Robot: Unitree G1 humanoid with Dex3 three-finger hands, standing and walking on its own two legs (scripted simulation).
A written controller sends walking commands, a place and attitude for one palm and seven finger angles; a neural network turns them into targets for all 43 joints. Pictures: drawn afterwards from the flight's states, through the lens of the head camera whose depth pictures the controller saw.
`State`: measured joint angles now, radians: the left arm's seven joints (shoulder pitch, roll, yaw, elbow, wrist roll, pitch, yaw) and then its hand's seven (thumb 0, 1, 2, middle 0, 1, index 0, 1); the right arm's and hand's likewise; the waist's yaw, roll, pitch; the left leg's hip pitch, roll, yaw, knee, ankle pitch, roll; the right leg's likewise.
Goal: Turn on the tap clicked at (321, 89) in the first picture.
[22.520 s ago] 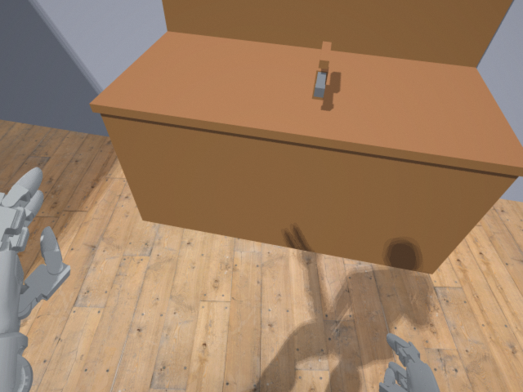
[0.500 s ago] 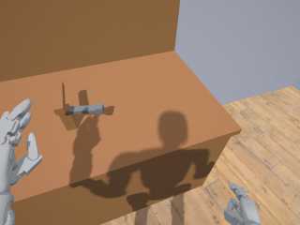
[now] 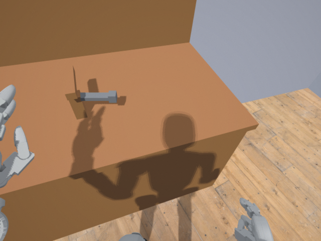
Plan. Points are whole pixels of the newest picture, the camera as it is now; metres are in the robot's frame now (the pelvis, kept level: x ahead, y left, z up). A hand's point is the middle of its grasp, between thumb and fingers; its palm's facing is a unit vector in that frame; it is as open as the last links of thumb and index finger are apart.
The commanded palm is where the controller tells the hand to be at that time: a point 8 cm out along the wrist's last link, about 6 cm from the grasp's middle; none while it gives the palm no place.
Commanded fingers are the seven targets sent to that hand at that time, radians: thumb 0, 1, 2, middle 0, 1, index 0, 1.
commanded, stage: step back with the hand held close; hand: left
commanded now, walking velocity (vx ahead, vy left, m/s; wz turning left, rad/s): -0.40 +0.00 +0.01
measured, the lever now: (112, 96) +0.52 +0.19 +0.04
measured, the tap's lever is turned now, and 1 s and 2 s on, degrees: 74 74 74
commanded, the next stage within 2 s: stop stepping back and stand still in 0.40 s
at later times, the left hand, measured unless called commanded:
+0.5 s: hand (0, 208) +0.13 +0.24 +0.19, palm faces +0.34 -0.86 -0.38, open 7.4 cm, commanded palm +0.07 +0.28 +0.19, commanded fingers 0.00 0.90 0.90 -0.20 -0.30 -0.20 -0.30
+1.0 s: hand out of the picture +0.01 +0.22 +0.18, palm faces +0.41 -0.83 -0.39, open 7.4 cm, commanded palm -0.04 +0.26 +0.19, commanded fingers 0.00 0.90 0.90 -0.20 -0.30 -0.20 -0.30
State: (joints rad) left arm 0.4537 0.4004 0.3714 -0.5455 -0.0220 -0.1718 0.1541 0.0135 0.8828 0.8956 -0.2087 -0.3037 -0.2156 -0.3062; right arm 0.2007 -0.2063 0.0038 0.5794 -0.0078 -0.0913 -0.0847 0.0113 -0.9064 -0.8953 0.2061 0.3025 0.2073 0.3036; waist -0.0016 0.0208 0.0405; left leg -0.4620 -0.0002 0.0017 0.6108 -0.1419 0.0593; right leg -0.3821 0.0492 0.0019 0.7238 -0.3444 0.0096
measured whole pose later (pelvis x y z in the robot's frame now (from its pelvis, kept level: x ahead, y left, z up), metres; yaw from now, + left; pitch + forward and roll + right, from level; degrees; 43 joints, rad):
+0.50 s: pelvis -0.10 +0.01 +0.01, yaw -2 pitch +0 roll -1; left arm 0.48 0.40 0.38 -0.61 -0.06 -0.15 0.15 0.01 0.89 0.90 -0.21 -0.30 -0.21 -0.31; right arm 0.17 -0.17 -0.01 0.59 0.00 -0.13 -0.04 0.01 -0.91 -0.90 0.20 0.30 0.21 0.30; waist -0.01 -0.05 0.07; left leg -0.32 0.02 0.04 0.51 -0.19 0.02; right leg -0.48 0.03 0.02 0.85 -0.40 0.02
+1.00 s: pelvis -0.20 -0.02 +0.01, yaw +0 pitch -2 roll +1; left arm 0.49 0.39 0.37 -0.46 -0.04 -0.13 0.16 0.01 0.88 0.90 -0.21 -0.30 -0.21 -0.31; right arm 0.30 -0.21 -0.02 0.67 0.02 -0.14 -0.07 0.01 -0.91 -0.90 0.20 0.30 0.20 0.30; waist -0.05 -0.03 -0.06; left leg -0.23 0.02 0.00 0.57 -0.32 0.00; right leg -0.48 0.00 -0.04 0.92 -0.38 0.00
